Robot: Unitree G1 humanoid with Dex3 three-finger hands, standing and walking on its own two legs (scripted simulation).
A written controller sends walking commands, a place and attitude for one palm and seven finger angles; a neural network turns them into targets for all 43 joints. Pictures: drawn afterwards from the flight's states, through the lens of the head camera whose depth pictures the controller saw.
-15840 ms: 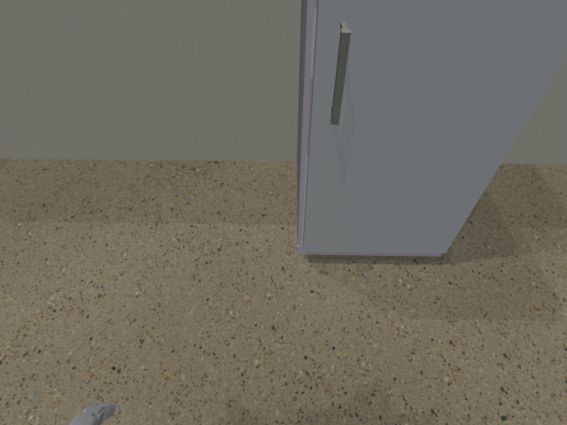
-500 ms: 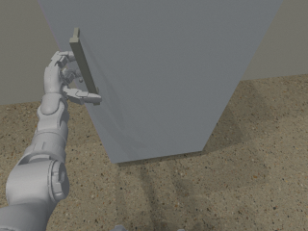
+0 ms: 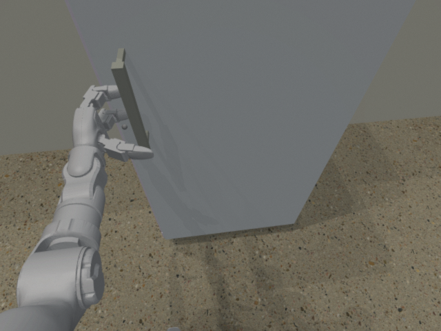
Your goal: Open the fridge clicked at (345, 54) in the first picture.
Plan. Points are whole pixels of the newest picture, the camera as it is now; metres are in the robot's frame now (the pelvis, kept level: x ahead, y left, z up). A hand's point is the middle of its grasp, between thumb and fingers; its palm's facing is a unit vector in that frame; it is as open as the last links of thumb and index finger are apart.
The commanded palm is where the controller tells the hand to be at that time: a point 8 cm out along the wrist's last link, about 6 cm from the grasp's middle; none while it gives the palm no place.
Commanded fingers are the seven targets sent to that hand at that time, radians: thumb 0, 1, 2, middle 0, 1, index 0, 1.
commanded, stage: slide the fingers in behind the handle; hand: left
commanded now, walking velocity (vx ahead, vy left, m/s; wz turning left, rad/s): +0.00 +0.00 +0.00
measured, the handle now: (135, 108) +0.51 +0.16 +0.11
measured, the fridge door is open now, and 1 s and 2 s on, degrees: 0 0 0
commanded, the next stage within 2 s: grip the handle and tug to test in 1.38 s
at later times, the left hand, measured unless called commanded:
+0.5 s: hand (139, 122) +0.47 +0.15 +0.11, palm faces +0.10 -0.99 -0.01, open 14.0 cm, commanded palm +0.44 +0.20 +0.11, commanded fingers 0.00 -0.50 0.30 -0.30 -1.20 -0.30 -1.20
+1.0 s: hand (149, 122) +0.47 +0.13 +0.12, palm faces +0.12 -0.99 -0.01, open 14.0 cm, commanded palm +0.43 +0.18 +0.11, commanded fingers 0.00 -0.50 0.30 -0.30 -1.20 -0.30 -1.20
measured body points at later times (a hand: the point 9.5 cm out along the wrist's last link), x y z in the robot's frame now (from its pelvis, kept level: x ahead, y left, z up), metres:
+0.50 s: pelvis +0.00 +0.00 +0.00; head +0.06 -0.01 +0.45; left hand +0.46 +0.20 +0.12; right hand +0.05 -0.26 -0.13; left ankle +0.03 +0.12 -0.71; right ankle -0.02 -0.11 -0.71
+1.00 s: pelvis +0.00 -0.01 +0.00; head +0.06 -0.02 +0.45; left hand +0.46 +0.18 +0.12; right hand +0.06 -0.26 -0.12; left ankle +0.03 +0.12 -0.71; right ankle -0.02 -0.11 -0.71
